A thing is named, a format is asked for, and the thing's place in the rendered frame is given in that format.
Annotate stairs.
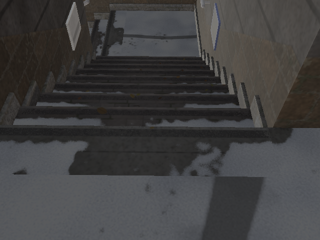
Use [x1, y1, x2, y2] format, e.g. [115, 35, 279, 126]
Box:
[13, 55, 255, 128]
[89, 19, 108, 56]

